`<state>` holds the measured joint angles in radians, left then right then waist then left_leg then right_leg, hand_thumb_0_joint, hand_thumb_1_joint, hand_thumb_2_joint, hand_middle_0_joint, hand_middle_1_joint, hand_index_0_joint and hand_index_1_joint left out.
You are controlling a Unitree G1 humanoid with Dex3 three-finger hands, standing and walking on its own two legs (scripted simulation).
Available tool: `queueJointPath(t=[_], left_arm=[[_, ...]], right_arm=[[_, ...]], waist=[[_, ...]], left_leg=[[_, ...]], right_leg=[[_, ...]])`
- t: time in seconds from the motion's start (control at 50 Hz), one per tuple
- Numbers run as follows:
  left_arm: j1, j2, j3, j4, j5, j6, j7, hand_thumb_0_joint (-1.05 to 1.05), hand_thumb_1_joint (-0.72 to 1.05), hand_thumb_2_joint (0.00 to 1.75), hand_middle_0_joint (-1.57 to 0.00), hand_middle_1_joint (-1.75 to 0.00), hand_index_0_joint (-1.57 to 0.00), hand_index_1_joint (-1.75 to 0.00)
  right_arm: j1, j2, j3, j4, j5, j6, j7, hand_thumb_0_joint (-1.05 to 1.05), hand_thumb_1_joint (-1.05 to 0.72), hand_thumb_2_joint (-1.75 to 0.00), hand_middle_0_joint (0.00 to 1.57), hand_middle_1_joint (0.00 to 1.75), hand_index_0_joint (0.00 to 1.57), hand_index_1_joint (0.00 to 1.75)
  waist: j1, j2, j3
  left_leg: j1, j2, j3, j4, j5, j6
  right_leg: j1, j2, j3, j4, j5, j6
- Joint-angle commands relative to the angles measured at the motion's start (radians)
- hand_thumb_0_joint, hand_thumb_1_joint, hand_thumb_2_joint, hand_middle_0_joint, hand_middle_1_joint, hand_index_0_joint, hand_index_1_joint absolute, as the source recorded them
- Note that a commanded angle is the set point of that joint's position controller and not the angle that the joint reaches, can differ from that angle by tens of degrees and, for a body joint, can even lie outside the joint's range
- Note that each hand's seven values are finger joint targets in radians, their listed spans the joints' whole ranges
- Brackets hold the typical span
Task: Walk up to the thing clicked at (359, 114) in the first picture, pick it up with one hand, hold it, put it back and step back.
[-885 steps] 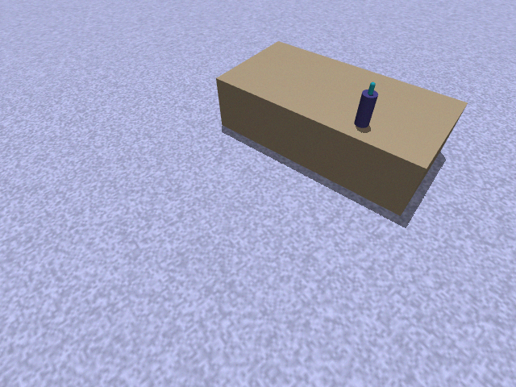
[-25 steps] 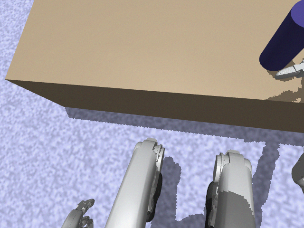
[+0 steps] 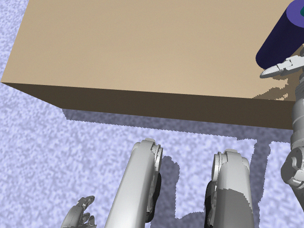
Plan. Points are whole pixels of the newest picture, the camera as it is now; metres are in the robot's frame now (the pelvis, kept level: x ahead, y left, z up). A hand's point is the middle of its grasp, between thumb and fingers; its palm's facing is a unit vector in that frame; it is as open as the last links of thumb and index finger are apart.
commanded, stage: rest palm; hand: right
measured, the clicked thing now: (291, 31) +0.57 -0.22 +0.01
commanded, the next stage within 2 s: close in 0.68 s
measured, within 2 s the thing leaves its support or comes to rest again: leaves its support in 2.00 s
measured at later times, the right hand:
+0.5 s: hand (285, 40) +0.55 -0.21 +0.01, palm faces +0.15 +0.99 -0.03, open 17.4 cm
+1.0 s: hand (288, 42) +0.54 -0.21 +0.01, palm faces +0.14 +0.99 -0.04, open 16.0 cm
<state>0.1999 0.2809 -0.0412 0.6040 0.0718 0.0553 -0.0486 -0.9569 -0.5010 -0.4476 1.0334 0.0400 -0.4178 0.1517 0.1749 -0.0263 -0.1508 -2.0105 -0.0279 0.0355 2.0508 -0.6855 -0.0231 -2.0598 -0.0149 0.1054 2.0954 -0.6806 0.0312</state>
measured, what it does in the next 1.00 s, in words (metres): stands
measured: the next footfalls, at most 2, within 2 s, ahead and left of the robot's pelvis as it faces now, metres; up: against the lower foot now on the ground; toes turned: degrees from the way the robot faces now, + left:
none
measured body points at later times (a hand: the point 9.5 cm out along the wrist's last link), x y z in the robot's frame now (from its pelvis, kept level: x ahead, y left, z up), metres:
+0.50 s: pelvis +0.00 +0.00 +0.00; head +0.22 -0.03 +0.39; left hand +0.07 +0.28 -0.12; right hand +0.53 -0.26 +0.02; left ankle +0.08 +0.13 -0.39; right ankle +0.08 -0.13 -0.39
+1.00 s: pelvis +0.00 +0.00 +0.00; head +0.22 -0.04 +0.40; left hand +0.08 +0.27 -0.12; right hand +0.53 -0.26 +0.02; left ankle +0.08 +0.13 -0.39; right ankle +0.08 -0.13 -0.39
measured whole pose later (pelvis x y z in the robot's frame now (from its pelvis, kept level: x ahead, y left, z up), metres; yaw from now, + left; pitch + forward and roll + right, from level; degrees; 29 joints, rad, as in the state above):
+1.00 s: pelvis +0.00 +0.00 +0.00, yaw +0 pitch +37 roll +5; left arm 0.19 0.28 -0.03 0.62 0.07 0.05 -0.05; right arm -0.97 -0.49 -0.41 1.06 0.04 -0.45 0.12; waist 0.17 -0.02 -0.15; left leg -2.00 -0.02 0.03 2.04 -0.68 -0.02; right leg -2.05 -0.01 0.10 2.08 -0.68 0.03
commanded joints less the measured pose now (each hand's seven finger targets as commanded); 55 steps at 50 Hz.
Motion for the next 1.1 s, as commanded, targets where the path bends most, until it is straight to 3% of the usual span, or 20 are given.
queueJointPath(t=[0.0,0.08,0.1,0.12,0.24,0.28,0.32,0.38,0.4,0.44,0.5,0.54,0.56,0.6,0.7,0.72,0.74,0.82,0.92,1.08], left_arm=[[0.196,0.200,0.075,-0.035,0.000,-0.003,0.007,0.00,0.82,0.96,-0.19,-0.28,-0.16,-0.31],[0.198,0.200,0.074,-0.029,0.001,-0.002,0.008,0.00,0.82,0.97,-0.19,-0.28,-0.16,-0.32],[0.196,0.203,0.080,-0.035,0.001,-0.002,0.007,0.00,0.83,0.97,-0.19,-0.29,-0.16,-0.32],[0.199,0.202,0.076,-0.031,-0.002,-0.002,0.008,0.00,0.83,0.97,-0.19,-0.28,-0.16,-0.32],[0.199,0.198,0.079,-0.028,-0.003,-0.004,0.009,0.00,0.83,0.97,-0.19,-0.28,-0.16,-0.32],[0.213,0.208,0.085,-0.024,-0.003,-0.005,0.012,0.00,0.83,0.97,-0.19,-0.29,-0.16,-0.32],[0.201,0.199,0.080,-0.021,-0.004,-0.006,0.013,0.00,0.83,0.97,-0.19,-0.29,-0.16,-0.32],[0.209,0.206,0.080,-0.015,-0.004,-0.006,0.013,0.00,0.83,0.97,-0.19,-0.29,-0.16,-0.32],[0.206,0.206,0.081,-0.025,-0.003,-0.006,0.012,0.00,0.82,0.98,-0.19,-0.29,-0.16,-0.32],[0.199,0.197,0.079,-0.032,-0.004,-0.008,0.011,0.00,0.82,0.97,-0.19,-0.29,-0.16,-0.32],[0.196,0.202,0.084,-0.037,-0.010,-0.009,0.014,0.00,0.82,0.97,-0.19,-0.29,-0.16,-0.32],[0.199,0.197,0.085,-0.026,-0.009,-0.010,0.011,0.00,0.83,0.98,-0.19,-0.29,-0.16,-0.32],[0.204,0.206,0.090,-0.020,-0.008,-0.009,0.013,0.00,0.83,0.97,-0.19,-0.29,-0.16,-0.32],[0.202,0.188,0.080,-0.022,-0.007,-0.009,0.010,0.00,0.83,0.98,-0.19,-0.29,-0.16,-0.32],[0.189,0.189,0.088,-0.024,-0.004,-0.008,0.013,0.00,0.82,0.98,-0.19,-0.28,-0.15,-0.32],[0.189,0.199,0.091,-0.022,-0.005,-0.009,0.014,0.00,0.82,0.98,-0.19,-0.29,-0.15,-0.33],[0.188,0.185,0.083,-0.022,-0.004,-0.011,0.011,0.00,0.82,0.98,-0.19,-0.28,-0.15,-0.32],[0.182,0.189,0.086,-0.018,-0.001,-0.010,0.012,0.00,0.84,0.96,-0.20,-0.30,-0.17,-0.32],[0.173,0.193,0.077,-0.012,-0.001,-0.013,0.011,0.00,0.85,0.96,-0.20,-0.30,-0.17,-0.33],[0.178,0.187,0.057,-0.027,-0.002,-0.014,0.005,0.00,0.84,0.96,-0.20,-0.30,-0.17,-0.33]], right_arm=[[-0.403,-0.225,-0.022,-0.214,0.006,-0.069,-0.022,0.00,0.54,-0.01,0.10,0.04,0.08,0.04],[-0.387,-0.196,-0.005,-0.205,0.005,-0.073,-0.029,0.00,0.56,-0.01,0.11,0.04,0.09,0.04],[-0.415,-0.217,-0.012,-0.264,0.002,-0.078,-0.031,0.00,0.54,-0.01,0.11,0.04,0.09,0.04],[-0.375,-0.192,0.003,-0.188,-0.003,-0.070,-0.032,0.00,0.55,-0.01,0.10,0.04,0.09,0.04],[-0.453,-0.182,0.031,-0.224,0.006,-0.078,-0.033,0.00,0.58,-0.02,0.11,0.06,0.10,0.06],[-0.452,-0.224,0.001,-0.253,0.004,-0.076,-0.038,0.00,0.57,-0.03,0.11,0.06,0.10,0.06],[-0.448,-0.175,0.031,-0.216,0.009,-0.073,-0.040,0.00,0.57,-0.04,0.11,0.06,0.10,0.06],[-0.395,-0.183,0.011,-0.162,0.005,-0.069,-0.044,0.00,0.56,-0.04,0.12,0.07,0.11,0.07],[-0.385,-0.205,0.001,-0.184,0.005,-0.071,-0.046,0.00,0.56,-0.05,0.12,0.07,0.11,0.07],[-0.409,-0.169,0.030,-0.201,0.006,-0.076,-0.042,0.00,0.57,-0.04,0.13,0.07,0.12,0.08],[-0.403,-0.195,0.009,-0.253,0.012,-0.075,-0.043,0.00,0.56,-0.07,0.17,0.12,0.16,0.12],[-0.365,-0.135,0.039,-0.216,0.016,-0.072,-0.042,0.00,0.56,-0.07,0.18,0.12,0.16,0.12],[-0.384,-0.171,0.008,-0.232,0.015,-0.075,-0.047,0.00,0.55,-0.07,0.19,0.12,0.17,0.12],[-0.373,-0.144,0.026,-0.219,0.018,-0.079,-0.049,0.00,0.55,-0.07,0.20,0.12,0.19,0.12],[-0.400,-0.164,0.029,-0.267,0.011,-0.086,-0.048,0.00,0.52,-0.12,0.21,0.17,0.20,0.17],[-0.390,-0.188,0.001,-0.249,0.012,-0.083,-0.052,0.00,0.53,-0.12,0.23,0.17,0.22,0.17],[-0.370,-0.142,0.036,-0.227,0.013,-0.083,-0.048,0.00,0.52,-0.14,0.24,0.19,0.23,0.19],[-0.395,-0.151,0.043,-0.234,0.004,-0.090,-0.047,0.00,0.49,-0.08,0.42,0.23,0.40,0.23],[-0.401,-0.164,0.037,-0.175,0.004,-0.093,-0.030,0.00,0.50,-0.07,0.47,0.24,0.45,0.24],[-0.407,-0.159,0.048,-0.144,0.003,-0.090,-0.018,0.00,0.44,-0.16,0.54,0.33,0.52,0.33]], waist=[[0.011,-0.184,-0.719],[0.021,-0.168,-0.656],[0.010,-0.186,-0.700],[0.022,-0.168,-0.675],[0.030,-0.162,-0.684],[0.014,-0.178,-0.744],[0.026,-0.167,-0.695],[0.025,-0.147,-0.641],[0.008,-0.155,-0.666],[0.022,-0.138,-0.683],[0.007,-0.157,-0.748],[0.017,-0.166,-0.703],[0.017,-0.162,-0.708],[0.021,-0.134,-0.682],[0.015,-0.157,-0.708],[0.007,-0.164,-0.720],[0.014,-0.157,-0.696],[0.021,-0.160,-0.681],[0.025,-0.162,-0.627],[0.028,-0.156,-0.681]], left_leg=[[0.394,-0.001,0.042,-0.227,0.235,0.058],[0.354,-0.002,0.047,-0.225,0.224,0.060],[0.371,-0.002,0.043,-0.231,0.224,0.059],[0.367,-0.002,0.048,-0.225,0.235,0.059],[0.369,0.000,0.034,-0.243,0.223,0.059],[0.406,0.001,0.034,-0.242,0.242,0.057],[0.379,-0.001,0.035,-0.248,0.219,0.058],[0.360,-0.002,0.043,-0.242,0.207,0.059],[0.392,-0.001,0.034,-0.248,0.217,0.058],[0.405,-0.001,0.033,-0.255,0.216,0.056],[0.439,0.000,0.031,-0.258,0.256,0.055],[0.412,0.000,0.038,-0.244,0.274,0.059],[0.401,-0.001,0.042,-0.236,0.282,0.059],[0.411,-0.003,0.036,-0.245,0.291,0.056],[0.441,0.000,0.025,-0.262,0.278,0.054],[0.424,0.000,0.026,-0.259,0.272,0.055],[0.433,-0.001,0.027,-0.260,0.282,0.056],[0.396,-0.003,0.030,-0.253,0.261,0.058],[0.337,-0.001,0.041,-0.236,0.218,0.061],[0.358,0.002,0.043,-0.221,0.230,0.058]], right_leg=[[0.496,-0.007,-0.049,-0.244,0.188,-0.054],[0.460,-0.006,-0.044,-0.251,0.172,-0.054],[0.480,-0.005,-0.045,-0.253,0.171,-0.055],[0.491,-0.007,-0.043,-0.253,0.188,-0.054],[0.470,-0.005,-0.052,-0.237,0.162,-0.060],[0.504,-0.005,-0.054,-0.241,0.188,-0.056],[0.478,-0.005,-0.052,-0.246,0.161,-0.057],[0.453,-0.005,-0.049,-0.251,0.153,-0.056],[0.443,-0.002,-0.056,-0.244,0.158,-0.058],[0.445,-0.003,-0.056,-0.246,0.153,-0.060],[0.498,-0.004,-0.057,-0.248,0.201,-0.058],[0.506,-0.005,-0.048,-0.255,0.230,-0.053],[0.512,-0.008,-0.041,-0.251,0.244,-0.051],[0.481,-0.007,-0.047,-0.240,0.242,-0.057],[0.489,-0.006,-0.058,-0.245,0.217,-0.059],[0.510,-0.007,-0.055,-0.249,0.221,-0.056],[0.491,-0.007,-0.056,-0.246,0.224,-0.058],[0.485,-0.007,-0.050,-0.247,0.206,-0.056],[0.463,-0.006,-0.042,-0.249,0.167,-0.054],[0.471,-0.002,-0.045,-0.224,0.177,-0.055]])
